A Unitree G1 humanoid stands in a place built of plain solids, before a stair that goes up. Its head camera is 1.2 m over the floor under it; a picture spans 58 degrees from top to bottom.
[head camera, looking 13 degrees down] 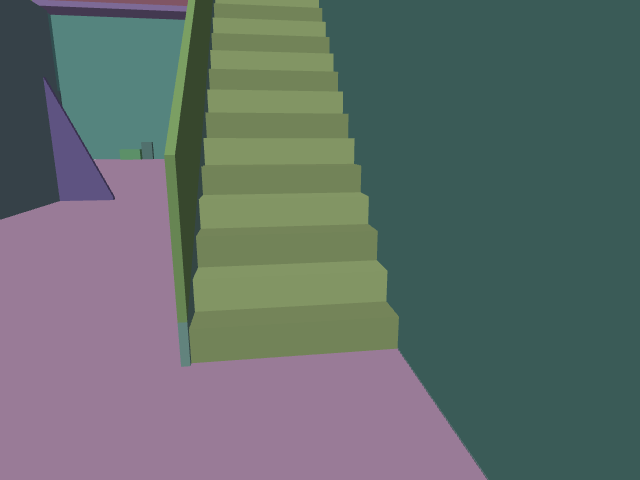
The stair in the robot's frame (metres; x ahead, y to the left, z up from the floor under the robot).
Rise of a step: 0.20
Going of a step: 0.25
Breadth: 1.18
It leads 8 degrees to the left of straight ahead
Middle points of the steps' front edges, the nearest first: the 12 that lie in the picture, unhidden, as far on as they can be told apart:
2.26 0.13 0.20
2.50 0.16 0.41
2.75 0.20 0.61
2.99 0.23 0.81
3.24 0.27 1.01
3.48 0.31 1.22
3.72 0.34 1.42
3.97 0.38 1.62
4.21 0.41 1.82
4.46 0.45 2.03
4.70 0.49 2.23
4.95 0.52 2.43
